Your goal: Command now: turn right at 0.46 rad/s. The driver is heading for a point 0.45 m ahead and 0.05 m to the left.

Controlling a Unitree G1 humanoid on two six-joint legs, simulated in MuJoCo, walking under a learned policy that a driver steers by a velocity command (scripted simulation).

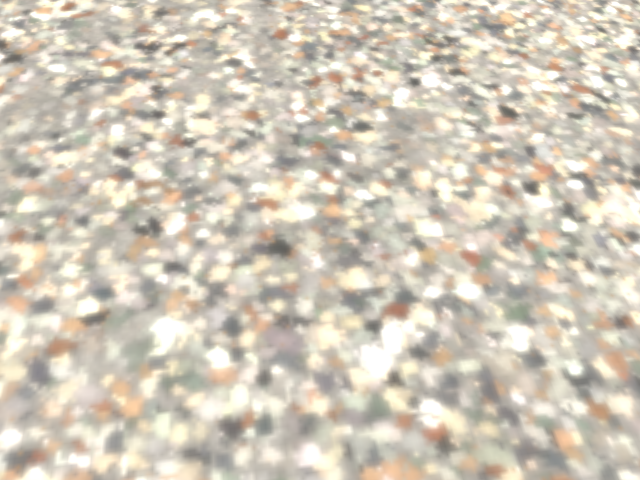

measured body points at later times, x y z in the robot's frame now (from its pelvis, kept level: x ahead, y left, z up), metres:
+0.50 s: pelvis -0.01 -0.02 +0.01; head -0.01 -0.03 +0.45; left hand +0.14 +0.21 -0.11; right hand +0.04 -0.28 -0.13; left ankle +0.00 +0.10 -0.74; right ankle -0.04 -0.12 -0.74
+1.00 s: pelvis -0.01 -0.02 +0.01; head +0.00 -0.03 +0.46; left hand +0.04 +0.22 -0.14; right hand -0.01 -0.27 -0.15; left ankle +0.00 +0.10 -0.74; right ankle -0.04 -0.12 -0.74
